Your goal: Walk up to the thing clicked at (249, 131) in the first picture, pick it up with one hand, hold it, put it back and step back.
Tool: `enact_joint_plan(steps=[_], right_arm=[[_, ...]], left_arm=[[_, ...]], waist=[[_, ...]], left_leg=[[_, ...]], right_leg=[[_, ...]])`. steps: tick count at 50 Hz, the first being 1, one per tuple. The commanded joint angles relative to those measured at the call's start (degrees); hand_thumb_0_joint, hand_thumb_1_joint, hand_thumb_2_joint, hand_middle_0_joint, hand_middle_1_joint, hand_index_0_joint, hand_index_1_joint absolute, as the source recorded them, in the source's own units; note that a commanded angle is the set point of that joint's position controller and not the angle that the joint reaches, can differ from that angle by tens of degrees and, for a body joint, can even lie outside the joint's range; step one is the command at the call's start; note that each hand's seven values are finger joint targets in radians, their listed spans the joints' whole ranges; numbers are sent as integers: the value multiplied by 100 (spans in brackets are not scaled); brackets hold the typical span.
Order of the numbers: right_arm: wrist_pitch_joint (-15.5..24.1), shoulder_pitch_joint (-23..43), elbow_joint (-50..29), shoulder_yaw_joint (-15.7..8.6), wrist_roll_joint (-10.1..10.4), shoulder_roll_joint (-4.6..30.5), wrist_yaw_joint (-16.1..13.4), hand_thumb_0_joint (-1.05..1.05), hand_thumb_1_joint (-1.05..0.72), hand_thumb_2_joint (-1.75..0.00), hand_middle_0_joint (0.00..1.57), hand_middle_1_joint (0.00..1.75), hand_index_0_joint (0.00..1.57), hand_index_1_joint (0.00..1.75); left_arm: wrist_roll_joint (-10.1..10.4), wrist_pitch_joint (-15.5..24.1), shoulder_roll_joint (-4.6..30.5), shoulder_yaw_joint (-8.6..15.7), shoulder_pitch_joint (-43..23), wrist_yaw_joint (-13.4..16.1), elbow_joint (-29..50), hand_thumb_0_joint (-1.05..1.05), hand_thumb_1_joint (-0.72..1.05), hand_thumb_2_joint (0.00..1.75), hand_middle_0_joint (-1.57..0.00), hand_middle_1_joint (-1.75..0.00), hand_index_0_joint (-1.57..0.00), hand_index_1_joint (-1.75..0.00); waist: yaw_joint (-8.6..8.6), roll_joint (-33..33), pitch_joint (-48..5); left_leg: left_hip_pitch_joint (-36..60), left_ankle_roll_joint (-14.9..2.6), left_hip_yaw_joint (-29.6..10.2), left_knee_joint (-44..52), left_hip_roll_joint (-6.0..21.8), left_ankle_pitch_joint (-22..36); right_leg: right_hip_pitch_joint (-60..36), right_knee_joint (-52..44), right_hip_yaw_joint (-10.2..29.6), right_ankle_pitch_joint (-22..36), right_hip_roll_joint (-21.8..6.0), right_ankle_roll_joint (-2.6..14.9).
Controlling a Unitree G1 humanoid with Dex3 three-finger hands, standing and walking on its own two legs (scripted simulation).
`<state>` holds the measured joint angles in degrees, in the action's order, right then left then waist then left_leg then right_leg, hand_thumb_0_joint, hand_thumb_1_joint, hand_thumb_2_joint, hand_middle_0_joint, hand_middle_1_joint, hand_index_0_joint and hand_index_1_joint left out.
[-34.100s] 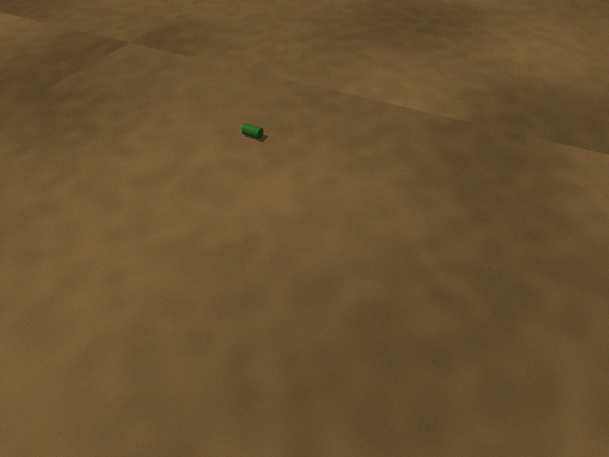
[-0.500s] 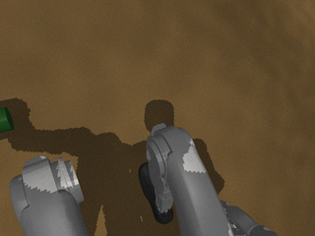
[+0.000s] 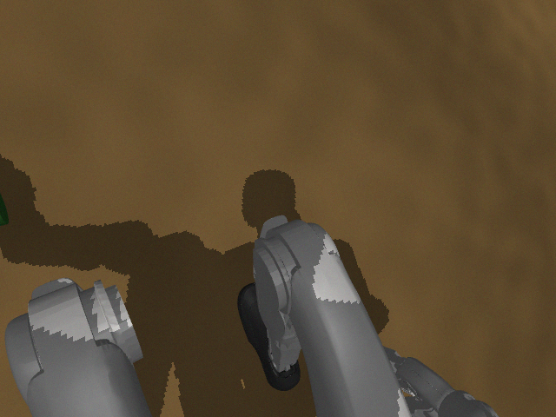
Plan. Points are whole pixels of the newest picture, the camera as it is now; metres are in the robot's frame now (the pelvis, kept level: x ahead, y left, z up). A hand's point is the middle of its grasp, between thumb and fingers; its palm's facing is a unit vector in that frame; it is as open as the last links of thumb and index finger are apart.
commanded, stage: open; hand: left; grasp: from above
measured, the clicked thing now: out of the picture +0.42 +0.32 -0.27
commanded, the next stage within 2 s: withdraw in 0.38 s
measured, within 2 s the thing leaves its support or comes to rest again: neither
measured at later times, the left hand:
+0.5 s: hand out of the picture +0.41 +0.32 -0.25, palm faces -0.44 -0.12 -0.89, open 13.7 cm
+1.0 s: hand out of the picture +0.41 +0.35 -0.10, palm faces -0.43 -0.08 -0.90, open 13.9 cm
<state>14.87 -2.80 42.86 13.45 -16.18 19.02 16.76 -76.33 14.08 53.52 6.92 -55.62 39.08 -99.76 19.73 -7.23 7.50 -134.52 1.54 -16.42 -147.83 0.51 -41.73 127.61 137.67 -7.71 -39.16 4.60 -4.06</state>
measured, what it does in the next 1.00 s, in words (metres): stands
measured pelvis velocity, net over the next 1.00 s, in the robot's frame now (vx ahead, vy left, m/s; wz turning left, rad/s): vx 0.00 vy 0.00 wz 0.09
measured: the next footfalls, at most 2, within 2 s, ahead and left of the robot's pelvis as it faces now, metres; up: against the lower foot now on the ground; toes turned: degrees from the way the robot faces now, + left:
none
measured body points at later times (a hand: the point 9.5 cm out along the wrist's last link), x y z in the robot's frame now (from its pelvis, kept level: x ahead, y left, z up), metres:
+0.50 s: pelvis +0.00 +0.00 +0.00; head +0.25 +0.13 +0.34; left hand +0.43 +0.32 -0.19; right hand +0.07 -0.26 -0.07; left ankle +0.06 +0.13 -0.26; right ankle +0.11 -0.13 -0.26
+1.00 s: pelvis +0.00 +0.00 +0.05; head +0.21 +0.07 +0.43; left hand +0.43 +0.35 -0.04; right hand +0.13 -0.26 -0.07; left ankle +0.06 +0.13 -0.26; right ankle +0.11 -0.13 -0.26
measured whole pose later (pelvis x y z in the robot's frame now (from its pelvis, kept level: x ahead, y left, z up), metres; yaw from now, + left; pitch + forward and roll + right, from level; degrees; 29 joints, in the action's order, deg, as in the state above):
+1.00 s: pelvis +0.00 +0.00 +0.05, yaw +5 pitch +33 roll -9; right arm 6.5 -5.6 42.1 2.4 -6.3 17.5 16.3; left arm -62.8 2.5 39.6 -1.0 -48.3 17.3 -71.8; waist 10.1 2.9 -4.5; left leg -130.4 0.7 -9.8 -137.1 1.2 -40.6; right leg 125.1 131.2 -3.2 -40.0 2.3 -3.9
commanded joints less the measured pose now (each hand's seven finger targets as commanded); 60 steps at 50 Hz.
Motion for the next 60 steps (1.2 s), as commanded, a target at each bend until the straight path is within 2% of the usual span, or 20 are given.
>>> enact_joint_plan(steps=[1, 9, 12, 16, 17, 18, 24, 30, 33, 34, 36, 37, 39, 41, 42, 47, 50, 53, 56, 60], right_arm=[[35, -988, 11, -534, 16, 1869, -40, 0, -90, -90, 20, 30, 20, 30], [-91, -1090, -24, -558, 42, 1875, -108, 0, -89, -90, 20, 30, 20, 30], [-125, -1034, -9, -439, 61, 1755, -121, 0, -89, -90, 20, 30, 20, 30], [-153, -991, 41, -433, 27, 1752, -136, 0, -89, -90, 20, 30, 20, 30], [-166, -993, 20, -490, 8, 1837, -150, 0, -89, -90, 20, 30, 20, 30], [-158, -989, 31, -494, 5, 1833, -152, 0, -89, -90, 20, 30, 20, 30], [-100, -909, 47, -509, 4, 1839, -150, 0, -89, -90, 20, 30, 20, 30], [85, -1000, -6, -577, 78, 1893, -15, 0, -90, -90, 20, 30, 20, 30], [144, -995, 2, -698, 173, 1792, 77, 0, -90, -90, 20, 30, 20, 30], [182, -1012, 19, -756, 192, 1750, 125, 0, -90, -90, 20, 30, 20, 30], [170, -1105, 24, -943, 295, 1700, 179, 0, -90, -90, 20, 30, 20, 30], [94, -1069, -9, -1064, 393, 1679, 176, 0, -90, -90, 20, 30, 20, 30], [-70, -1013, -24, -1256, 592, 1593, 167, 0, -90, -90, 20, 30, 20, 30], [-264, -1090, 0, -1424, 786, 1521, 136, 0, -90, -90, 20, 30, 20, 30], [-360, -1207, 43, -1481, 859, 1485, 107, 0, -90, -90, 20, 30, 20, 30], [-845, -1616, -128, -1637, 1034, 1384, -106, 0, -90, -90, 20, 30, 20, 30], [-1010, -1587, -276, -1609, 1076, 1255, -290, 0, -90, -90, 20, 30, 20, 30], [-1117, -1545, -408, -1462, 1061, 1217, -520, 0, -90, -90, 20, 30, 20, 30], [-1197, -1391, -486, -1326, 1032, 1161, -685, 0, -90, -90, 20, 30, 20, 30], [-1272, -1204, -492, -1166, 934, 1078, -823, 0, -90, -90, 20, 30, 20, 30]], left_arm=[[169, 21, 1284, 96, -1258, 80, 502, 0, -27, 78, -30, -74, -30, -75], [253, 270, 1236, 57, -1180, -134, 768, 0, -38, 88, -20, -86, -19, -86], [168, 383, 1310, 19, -1216, -149, 802, 0, -41, 90, -17, -89, -17, -89], [87, 478, 1355, 41, -1181, -17, 853, 0, -45, 94, -13, -93, -12, -93], [93, 481, 1206, -43, -1216, 41, 934, 0, -47, 95, -11, -93, -11, -94], [49, 457, 1314, 31, -1135, 90, 852, 0, -48, 96, -9, -96, -9, -96], [-18, 204, 1184, -154, -1106, 293, 684, 0, -50, 98, -8, -97, -7, -97], [175, -107, 1446, 209, -1480, 413, 1052, 0, -48, 95, -8, -99, -9, -97], [406, -316, 1429, 528, -1319, 440, 1774, 0, -49, 95, -8, -98, -9, -97], [477, -395, 1292, 476, -1319, 384, 1826, 0, -49, 95, -8, -98, -9, -96], [627, -544, 1151, 509, -1148, 180, 2397, 0, -50, 96, -7, -98, -8, -97], [775, -626, 1041, 515, -983, 47, 2873, 0, -50, 96, -8, -97, -8, -97], [972, -847, 570, 216, -626, -300, 3248, 0, -49, 96, -9, -96, -9, -96], [1131, -1032, 46, -167, -721, -720, 3622, 0, -47, 95, -11, -95, -11, -94], [1195, -1132, -214, -335, -714, -967, 3394, 0, -47, 95, -11, -95, -11, -95], [1418, -1151, -588, -816, -658, -2188, 3562, 0, -49, 98, -10, -98, -10, -98], [1572, -936, -608, -851, -717, -2645, 3451, 0, -50, 100, -9, -99, -8, -100], [1441, -646, -313, -671, -819, -2749, 3187, 0, -51, 101, -9, -100, -8, -101], [1159, -289, 83, -336, -870, -2579, 2972, 0, -51, 100, -9, -99, -8, -100], [614, 148, 505, -202, -1236, -2205, 2802, 0, -50, 100, -9, -99, -8, -99]], waist=[[191, 2878, -3440], [186, 2807, -3600], [195, 2797, -3510], [152, 2823, -3571], [157, 2842, -3622], [138, 2875, -3617], [138, 2730, -3412], [54, 3096, -3728], [-283, 3673, -4439], [-241, 3743, -4447], [-417, 4139, -4859], [-632, 4341, -5238], [-838, 4381, -5445], [-798, 4049, -5365], [-681, 3546, -4926], [-445, 1846, -4389], [-521, 1234, -4217], [-562, 813, -4041], [-715, 1018, -4000], [-718, 1746, -3957]], left_leg=[[2777, -145, 770, 1598, 160, 1261], [2867, -150, 744, 1605, 164, 1355], [2897, -149, 713, 1555, 180, 1256], [2851, -169, 799, 1481, 180, 1318], [2894, -155, 795, 1549, 164, 1341], [2920, -153, 799, 1514, 173, 1378], [2709, -168, 810, 1581, 169, 1021], [3090, -100, 700, 1657, 198, 1301], [3481, -41, 832, 1729, 192, 1652], [3497, -29, 876, 1681, 179, 1657], [3762, 2, 960, 1847, 158, 1680], [3879, 10, 995, 2012, 149, 1773], [3876, 10, 1065, 2225, 122, 1743], [3620, -55, 1157, 2326, 97, 1618], [3322, -107, 1169, 2388, 90, 1434], [2784, -339, 1123, 2580, 4, 1283], [2503, -398, 1196, 2645, -80, 1090], [2297, -428, 1293, 2527, -126, 952], [2262, -383, 1323, 2531, -158, 713], [2418, -327, 1380, 2553, -135, 493]], right_leg=[[-1740, -1033, -818, 1505, 125, 493], [-1903, -1088, -833, 1560, 142, 493], [-1794, -1050, -854, 1487, 142, 486], [-1949, -1112, -786, 1576, 169, 473], [-1917, -1133, -811, 1579, 183, 479], [-1923, -1101, -822, 1616, 184, 482], [-1698, -1163, -785, 1262, 194, 504], [-1539, -941, -830, 1531, 115, 497], [-1824, -963, -722, 1833, 119, 534], [-1723, -908, -723, 1849, 84, 530], [-1706, -975, -668, 1799, 67, 582], [-1741, -1056, -623, 1824, 66, 611], [-1600, -1150, -527, 1747, 53, 654], [-1547, -1383, -404, 1704, 48, 654], [-1467, -1514, -370, 1592, 40, 630], [-2151, -2084, -179, 1539, 24, 554], [-2512, -2317, -59, 1249, -37, 538], [-2596, -2486, 21, 990, -91, 535], [-2403, -2429, 39, 553, -104, 595], [-2015, -2217, 79, 297, -79, 630]])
